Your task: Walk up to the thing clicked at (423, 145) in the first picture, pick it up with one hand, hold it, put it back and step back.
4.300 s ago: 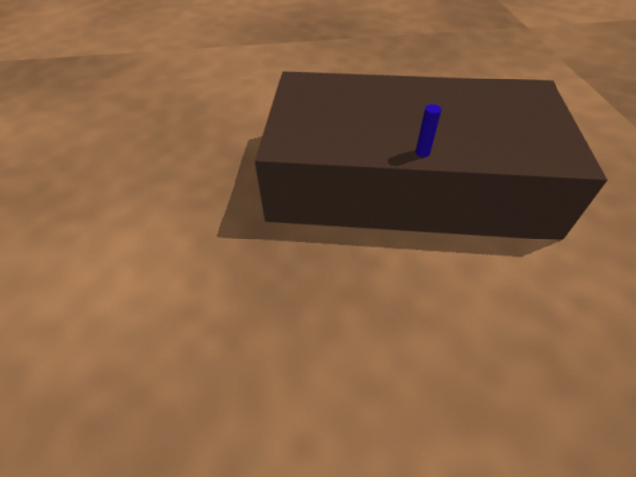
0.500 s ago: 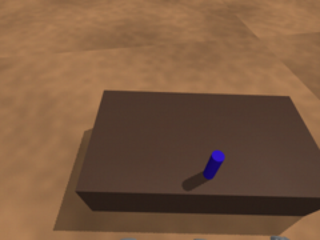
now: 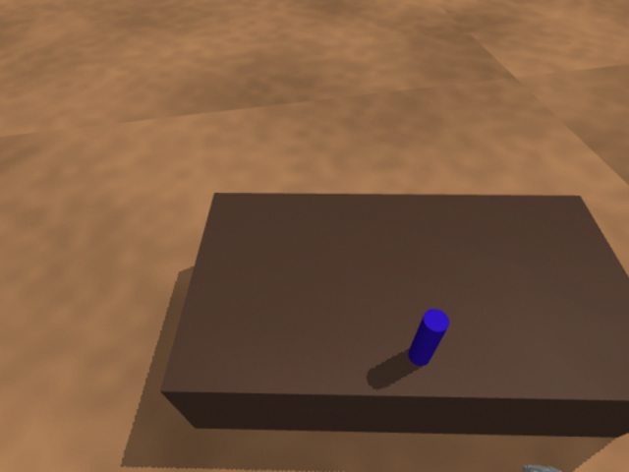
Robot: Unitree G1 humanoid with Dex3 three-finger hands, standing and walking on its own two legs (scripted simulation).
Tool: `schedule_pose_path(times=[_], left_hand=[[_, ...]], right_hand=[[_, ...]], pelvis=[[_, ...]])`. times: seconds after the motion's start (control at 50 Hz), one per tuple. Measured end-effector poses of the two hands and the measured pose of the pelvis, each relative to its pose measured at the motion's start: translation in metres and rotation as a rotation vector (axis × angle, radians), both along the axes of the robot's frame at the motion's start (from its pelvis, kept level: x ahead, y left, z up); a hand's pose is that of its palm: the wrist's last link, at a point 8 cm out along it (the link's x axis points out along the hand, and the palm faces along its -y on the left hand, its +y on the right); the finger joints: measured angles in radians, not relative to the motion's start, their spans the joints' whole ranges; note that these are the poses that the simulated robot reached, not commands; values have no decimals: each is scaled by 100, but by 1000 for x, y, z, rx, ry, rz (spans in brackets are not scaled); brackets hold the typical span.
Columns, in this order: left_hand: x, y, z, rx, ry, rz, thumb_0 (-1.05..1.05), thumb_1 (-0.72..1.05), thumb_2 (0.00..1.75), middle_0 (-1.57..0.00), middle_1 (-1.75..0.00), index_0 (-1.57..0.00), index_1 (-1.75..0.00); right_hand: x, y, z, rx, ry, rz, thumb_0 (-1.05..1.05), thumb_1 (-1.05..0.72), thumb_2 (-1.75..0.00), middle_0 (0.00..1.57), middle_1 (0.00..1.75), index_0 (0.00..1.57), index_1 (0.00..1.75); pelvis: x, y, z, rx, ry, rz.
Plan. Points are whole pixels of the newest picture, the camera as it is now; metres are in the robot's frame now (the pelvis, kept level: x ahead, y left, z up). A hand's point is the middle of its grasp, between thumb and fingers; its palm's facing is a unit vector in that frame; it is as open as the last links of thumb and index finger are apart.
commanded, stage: walk up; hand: right
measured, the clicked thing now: (427, 339) +0.45 -0.23 -0.36
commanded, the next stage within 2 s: stand in 0.60 s
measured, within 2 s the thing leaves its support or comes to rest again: neither
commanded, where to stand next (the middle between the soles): +0.05 -0.02 m, yaw -2 degrees
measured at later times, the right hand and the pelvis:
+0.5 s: hand out of the picture +0.09 -0.25 -0.16, palm faces -0.04 +0.94 -0.34, open 7.4 cm; pelvis +0.01 +0.00 +0.00, yaw +1 degrees
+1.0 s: hand out of the picture +0.11 -0.25 -0.15, palm faces -0.05 +0.94 -0.32, open 7.4 cm; pelvis +0.03 +0.00 +0.00, yaw +1 degrees
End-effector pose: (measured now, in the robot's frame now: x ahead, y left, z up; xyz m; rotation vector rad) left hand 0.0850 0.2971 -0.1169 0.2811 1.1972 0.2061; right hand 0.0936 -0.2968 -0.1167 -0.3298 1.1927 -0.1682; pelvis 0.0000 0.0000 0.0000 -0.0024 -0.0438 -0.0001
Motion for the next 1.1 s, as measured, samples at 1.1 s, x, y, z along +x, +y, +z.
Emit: schedule_pose_path(times=[1.1], left_hand=[[11,-4,5,21,43,-2,1,90,90,-20,-30,-20,-30]], right_hand=[[8,-5,-2,7,50,-12,1,-90,-90,20,30,20,30]], pelvis=[[29,-6,5,2,12,10]])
